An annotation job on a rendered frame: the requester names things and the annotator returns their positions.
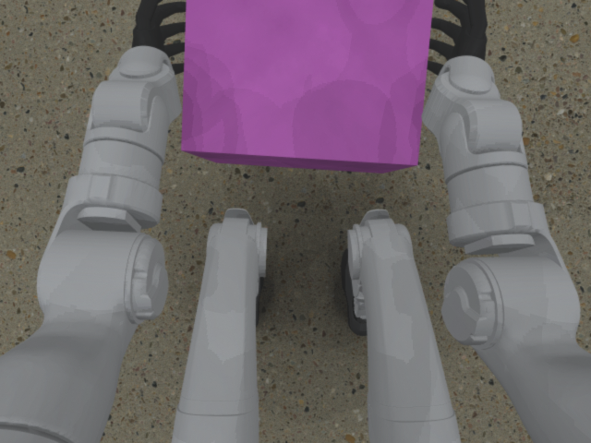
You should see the left robot hand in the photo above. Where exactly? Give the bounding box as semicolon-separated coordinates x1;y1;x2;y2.
132;0;187;75

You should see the right robot foot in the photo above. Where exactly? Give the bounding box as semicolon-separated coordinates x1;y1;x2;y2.
341;248;367;336

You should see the right robot forearm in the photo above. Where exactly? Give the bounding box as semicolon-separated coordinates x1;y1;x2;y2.
421;55;581;325

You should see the robot right thigh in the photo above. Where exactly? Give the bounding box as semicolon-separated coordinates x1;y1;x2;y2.
347;218;461;443

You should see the robot right upper arm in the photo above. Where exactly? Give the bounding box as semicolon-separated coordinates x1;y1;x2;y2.
441;256;591;443

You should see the right robot hand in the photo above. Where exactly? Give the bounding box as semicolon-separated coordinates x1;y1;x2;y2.
427;0;488;76

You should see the left robot forearm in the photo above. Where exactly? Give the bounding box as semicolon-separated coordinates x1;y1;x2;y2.
37;46;182;312

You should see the robot left upper arm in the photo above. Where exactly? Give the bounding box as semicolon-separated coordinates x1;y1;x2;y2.
0;229;169;443

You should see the carton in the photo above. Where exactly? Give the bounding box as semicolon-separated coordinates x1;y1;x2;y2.
181;0;433;174

